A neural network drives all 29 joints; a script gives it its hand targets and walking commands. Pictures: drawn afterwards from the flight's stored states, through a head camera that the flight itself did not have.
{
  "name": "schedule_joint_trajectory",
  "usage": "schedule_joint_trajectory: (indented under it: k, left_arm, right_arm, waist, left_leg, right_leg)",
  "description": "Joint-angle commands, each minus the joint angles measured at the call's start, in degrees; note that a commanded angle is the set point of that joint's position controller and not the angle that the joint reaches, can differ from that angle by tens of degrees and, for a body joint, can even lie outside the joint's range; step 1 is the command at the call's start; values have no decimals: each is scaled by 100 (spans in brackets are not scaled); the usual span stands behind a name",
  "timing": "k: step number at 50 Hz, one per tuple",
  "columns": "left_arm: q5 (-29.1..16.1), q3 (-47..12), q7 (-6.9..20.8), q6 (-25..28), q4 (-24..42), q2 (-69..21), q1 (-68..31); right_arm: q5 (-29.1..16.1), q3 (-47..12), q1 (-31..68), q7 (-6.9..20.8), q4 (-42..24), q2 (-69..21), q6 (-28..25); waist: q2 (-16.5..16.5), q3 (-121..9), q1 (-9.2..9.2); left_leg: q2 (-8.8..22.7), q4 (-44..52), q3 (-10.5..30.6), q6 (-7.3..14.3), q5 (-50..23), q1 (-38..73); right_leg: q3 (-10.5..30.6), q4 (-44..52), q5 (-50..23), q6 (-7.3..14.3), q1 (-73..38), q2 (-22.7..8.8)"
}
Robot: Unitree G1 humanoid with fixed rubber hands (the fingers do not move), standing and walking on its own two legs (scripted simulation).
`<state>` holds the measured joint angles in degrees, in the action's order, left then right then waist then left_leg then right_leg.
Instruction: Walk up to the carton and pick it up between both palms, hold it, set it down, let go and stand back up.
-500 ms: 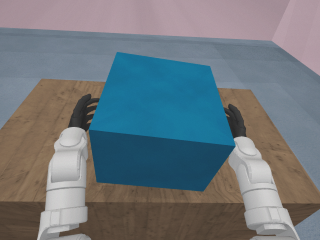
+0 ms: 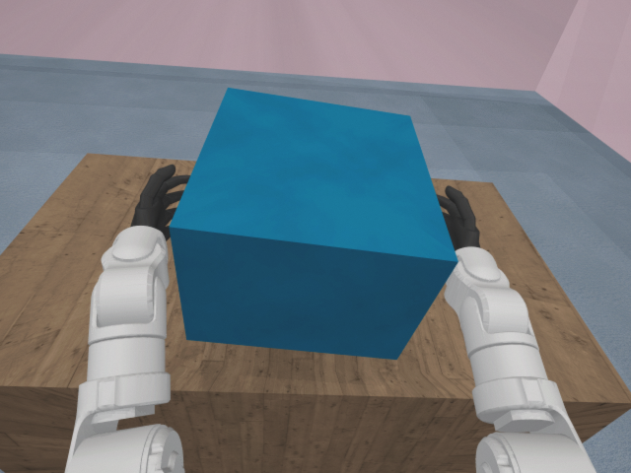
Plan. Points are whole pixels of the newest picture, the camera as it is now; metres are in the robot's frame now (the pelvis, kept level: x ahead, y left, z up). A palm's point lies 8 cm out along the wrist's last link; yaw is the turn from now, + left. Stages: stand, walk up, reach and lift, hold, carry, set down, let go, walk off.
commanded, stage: hold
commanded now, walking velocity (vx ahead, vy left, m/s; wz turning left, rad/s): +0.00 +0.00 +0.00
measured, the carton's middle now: (308, 217) +0.45 +0.02 +0.13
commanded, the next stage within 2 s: none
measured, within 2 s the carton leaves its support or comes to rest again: neither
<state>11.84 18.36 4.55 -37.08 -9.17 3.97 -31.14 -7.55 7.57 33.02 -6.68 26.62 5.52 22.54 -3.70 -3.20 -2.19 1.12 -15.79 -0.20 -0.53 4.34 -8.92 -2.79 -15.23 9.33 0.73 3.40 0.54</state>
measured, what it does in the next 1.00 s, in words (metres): stands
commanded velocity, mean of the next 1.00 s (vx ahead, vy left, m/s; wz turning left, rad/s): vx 0.00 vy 0.00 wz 0.00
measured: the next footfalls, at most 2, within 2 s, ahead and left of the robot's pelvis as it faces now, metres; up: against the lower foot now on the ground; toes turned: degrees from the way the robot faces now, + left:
none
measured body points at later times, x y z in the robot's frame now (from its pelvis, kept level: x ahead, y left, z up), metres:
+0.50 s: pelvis +0.00 +0.00 +0.00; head -0.04 +0.03 +0.45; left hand +0.36 +0.20 +0.18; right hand +0.37 -0.18 +0.17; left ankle +0.05 +0.12 -0.75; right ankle -0.01 -0.11 -0.75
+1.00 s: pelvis +0.01 +0.00 +0.00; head -0.04 +0.03 +0.45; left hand +0.36 +0.21 +0.18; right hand +0.37 -0.17 +0.17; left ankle +0.05 +0.12 -0.75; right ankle -0.01 -0.11 -0.75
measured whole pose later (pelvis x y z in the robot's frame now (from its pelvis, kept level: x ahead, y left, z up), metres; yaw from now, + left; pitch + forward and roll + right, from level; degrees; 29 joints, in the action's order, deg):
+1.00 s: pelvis +0.01 +0.00 +0.00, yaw +0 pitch -4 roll -1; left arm 13.1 17.1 5.0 -42.6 0.2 2.7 -26.9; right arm -11.6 4.9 30.3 -7.7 20.0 7.3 26.9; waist -2.6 -3.0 -2.6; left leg 0.7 -16.9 0.4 -0.4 5.8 -7.5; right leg -2.5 -14.6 9.9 0.5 1.1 0.5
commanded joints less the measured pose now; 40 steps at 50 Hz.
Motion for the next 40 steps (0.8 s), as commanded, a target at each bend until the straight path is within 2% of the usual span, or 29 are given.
schedule_joint_trajectory:
  k: [1,8,14,20,25,29,34,40]
  left_arm:
    - [-972,-2707,791,342,1267,-2662,-3497]
    - [-1017,-2938,706,208,1813,-2707,-3328]
    - [-1024,-2986,685,71,1878,-2693,-3377]
    - [-1082,-2915,677,54,1790,-2653,-3493]
    - [-1016,-2720,706,40,1580,-2540,-3569]
    - [-990,-2655,766,54,1476,-2503,-3706]
    - [-947,-2602,830,52,1468,-2472,-3614]
    - [-972,-2753,826,41,1794,-2538,-3460]
  right_arm:
    - [-691,-2357,4598,816,-2093,-2503,-626]
    - [-930,-2516,4432,808,-2487,-2378,-502]
    - [-940,-2434,4474,886,-2482,-2262,-376]
    - [-915,-2497,4750,905,-2675,-2380,-345]
    - [-856,-2459,4795,890,-2467,-2453,-288]
    - [-808,-2400,4784,864,-2297,-2539,-267]
    - [-865,-2447,4714,789,-2304,-2563,-238]
    - [-1024,-2586,4553,723,-2541,-2528,-216]
  waist:
    - [615,-2483,-81]
    - [683,-2410,-98]
    - [618,-2190,-83]
    - [431,-2410,-9]
    - [395,-2339,31]
    - [425,-2337,-12]
    - [461,-2389,-37]
    - [556,-2475,-58]
  left_leg:
    - [-345,-281,-114,-118,-1371,1933]
    - [-340,-367,-36,-228,-1804,2050]
    - [-305,-219,-40,-186,-1297,1830]
    - [-340,-187,-79,-86,-1090,1747]
    - [-369,-139,-124,-17,-842,1637]
    - [-392,-133,-159,3,-706,1564]
    - [-419,-217,-155,-22,-1038,1624]
    - [-414,-333,-106,-116,-1566,1791]
  right_leg:
    - [-97,185,-1307,-163,30,218]
    - [-120,182,-1433,-93,19,334]
    - [-102,200,-966,-37,117,361]
    - [-50,222,-945,-91,73,323]
    - [-21,248,-813,-134,93,259]
    - [16,232,-816,-181,54,203]
    - [31,194,-1198,-227,-82,188]
    - [-8,137,-1596,-207,-196,258]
